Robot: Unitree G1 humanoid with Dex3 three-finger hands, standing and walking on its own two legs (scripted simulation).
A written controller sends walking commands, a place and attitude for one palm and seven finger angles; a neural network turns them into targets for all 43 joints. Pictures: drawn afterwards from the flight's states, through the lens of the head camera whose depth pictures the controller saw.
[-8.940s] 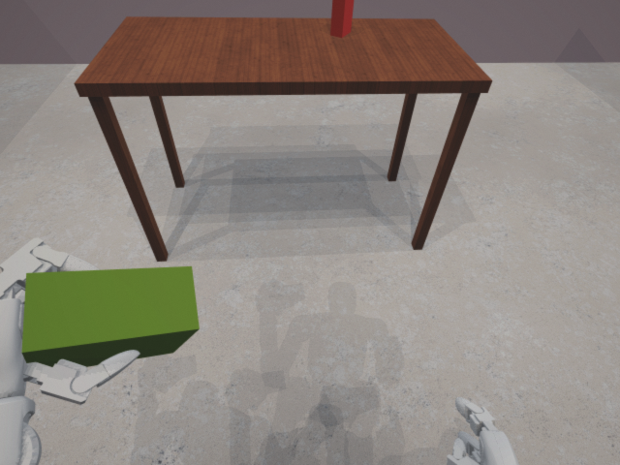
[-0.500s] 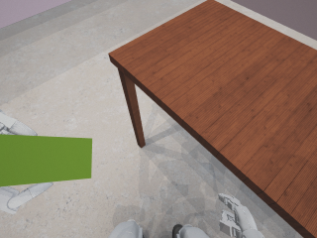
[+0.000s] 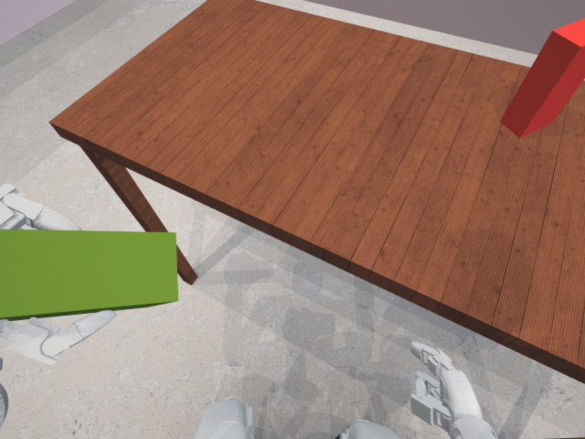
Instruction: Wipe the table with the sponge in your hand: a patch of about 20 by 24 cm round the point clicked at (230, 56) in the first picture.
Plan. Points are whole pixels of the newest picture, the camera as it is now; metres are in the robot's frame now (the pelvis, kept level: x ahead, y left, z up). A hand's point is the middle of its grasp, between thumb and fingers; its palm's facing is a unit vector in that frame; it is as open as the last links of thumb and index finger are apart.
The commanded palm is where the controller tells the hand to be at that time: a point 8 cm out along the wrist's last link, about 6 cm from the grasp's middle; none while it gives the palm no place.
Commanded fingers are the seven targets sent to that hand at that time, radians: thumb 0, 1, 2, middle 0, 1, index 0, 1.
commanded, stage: turn to face it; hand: left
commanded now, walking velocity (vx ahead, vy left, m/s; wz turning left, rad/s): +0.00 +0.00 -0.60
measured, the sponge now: (114, 275) +0.25 +0.19 +0.15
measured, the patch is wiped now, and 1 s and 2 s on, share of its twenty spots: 0.00 0.00 0.00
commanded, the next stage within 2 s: take the last steps up to it in 1.38 s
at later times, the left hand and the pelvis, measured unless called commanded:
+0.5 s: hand (88, 306) +0.21 +0.18 +0.19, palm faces +0.16 -0.88 -0.44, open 10.4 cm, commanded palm +0.17 +0.22 +0.19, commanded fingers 0.00 0.10 1.30 -1.20 -1.60 -1.20 -1.60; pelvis -0.07 +0.00 +0.01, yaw -18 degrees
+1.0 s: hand (277, 358) +0.17 +0.02 +0.19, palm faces -0.20 -0.79 -0.58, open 10.4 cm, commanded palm +0.15 +0.09 +0.19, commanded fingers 0.00 0.10 1.30 -1.20 -1.60 -1.20 -1.60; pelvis -0.14 -0.04 +0.02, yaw -36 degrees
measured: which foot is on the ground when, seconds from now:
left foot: up 0.00-0.36, down 0.38-0.70, up 0.72-1.00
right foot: down 0.00-0.40, up 0.42-0.68, down 0.70-1.00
